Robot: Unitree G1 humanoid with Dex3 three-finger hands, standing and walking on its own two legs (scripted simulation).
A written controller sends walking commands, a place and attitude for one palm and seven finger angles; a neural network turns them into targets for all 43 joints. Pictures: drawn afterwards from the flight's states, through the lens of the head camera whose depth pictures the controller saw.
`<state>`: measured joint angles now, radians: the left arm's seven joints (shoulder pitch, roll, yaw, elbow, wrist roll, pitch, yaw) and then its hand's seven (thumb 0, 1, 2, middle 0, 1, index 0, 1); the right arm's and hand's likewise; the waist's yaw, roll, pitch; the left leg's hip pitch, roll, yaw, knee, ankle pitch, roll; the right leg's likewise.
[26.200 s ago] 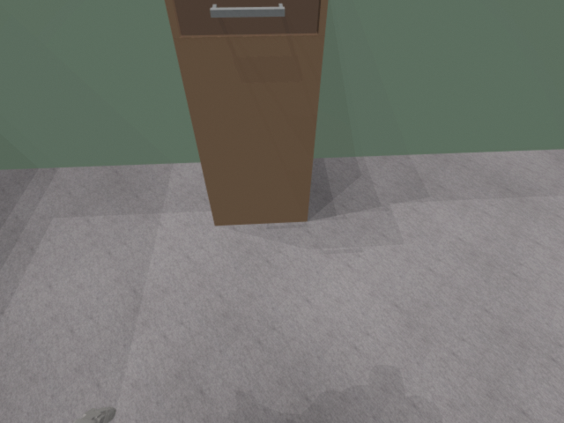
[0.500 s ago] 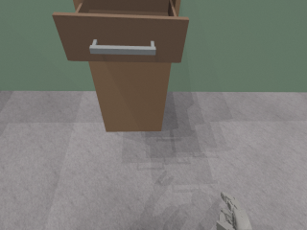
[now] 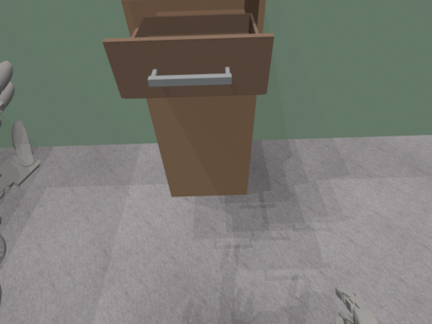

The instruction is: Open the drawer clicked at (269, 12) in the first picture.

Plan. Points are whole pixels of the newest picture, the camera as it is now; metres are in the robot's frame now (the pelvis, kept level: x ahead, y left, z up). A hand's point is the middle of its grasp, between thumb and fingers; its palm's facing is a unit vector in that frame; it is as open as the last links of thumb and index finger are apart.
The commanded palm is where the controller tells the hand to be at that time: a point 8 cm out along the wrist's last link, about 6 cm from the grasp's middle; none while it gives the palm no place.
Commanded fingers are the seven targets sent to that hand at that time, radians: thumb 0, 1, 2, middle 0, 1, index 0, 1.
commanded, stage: let the arm hang, fingers relaxed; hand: left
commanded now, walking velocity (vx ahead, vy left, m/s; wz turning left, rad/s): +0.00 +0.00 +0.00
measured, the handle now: (190, 75) +0.62 +0.10 +0.17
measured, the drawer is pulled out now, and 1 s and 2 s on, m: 0.29 0.29 0.29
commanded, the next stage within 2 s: look to check the result in 1.02 s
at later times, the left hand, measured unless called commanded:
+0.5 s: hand out of the picture -0.16 +0.20 -0.14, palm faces +0.06 -0.96 -0.29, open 7.3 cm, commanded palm none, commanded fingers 0.00 0.90 0.90 -0.20 -0.30 -0.20 -0.30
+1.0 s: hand out of the picture +0.11 +0.22 -0.13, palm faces -0.01 -0.94 -0.34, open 7.4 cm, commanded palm none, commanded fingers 0.00 0.90 0.90 -0.20 -0.30 -0.20 -0.30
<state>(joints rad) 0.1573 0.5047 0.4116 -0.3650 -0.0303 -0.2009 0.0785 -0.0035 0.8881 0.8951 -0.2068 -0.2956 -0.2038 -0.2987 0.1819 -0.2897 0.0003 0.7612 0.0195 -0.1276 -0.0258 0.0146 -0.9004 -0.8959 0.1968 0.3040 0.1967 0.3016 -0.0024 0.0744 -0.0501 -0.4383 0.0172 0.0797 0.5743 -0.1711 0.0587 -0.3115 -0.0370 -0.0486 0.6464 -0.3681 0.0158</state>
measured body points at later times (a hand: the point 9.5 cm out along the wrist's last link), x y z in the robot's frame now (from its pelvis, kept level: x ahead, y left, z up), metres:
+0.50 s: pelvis -0.02 -0.01 +0.01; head +0.01 -0.01 +0.46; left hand -0.16 +0.25 -0.12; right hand -0.03 -0.26 -0.15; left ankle +0.07 +0.08 -0.73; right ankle -0.02 -0.14 -0.73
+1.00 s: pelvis +0.01 -0.02 +0.02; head +0.01 -0.03 +0.47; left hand +0.11 +0.27 -0.11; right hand +0.08 -0.32 -0.12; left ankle +0.07 +0.08 -0.73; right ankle -0.02 -0.14 -0.73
